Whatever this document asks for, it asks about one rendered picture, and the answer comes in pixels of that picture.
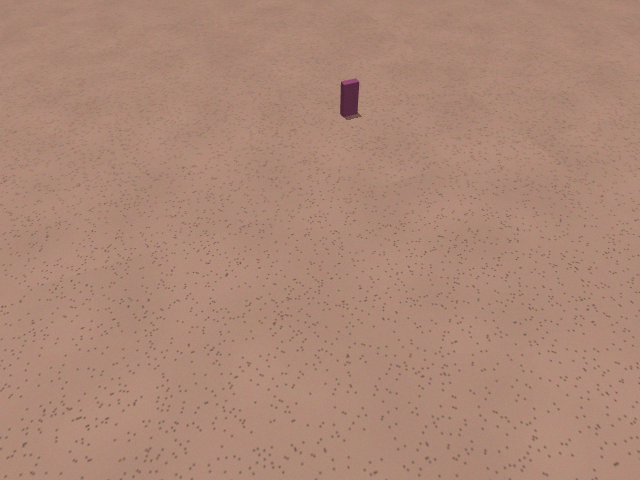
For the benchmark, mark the carton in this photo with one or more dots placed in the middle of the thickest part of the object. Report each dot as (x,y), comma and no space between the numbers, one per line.
(349,97)

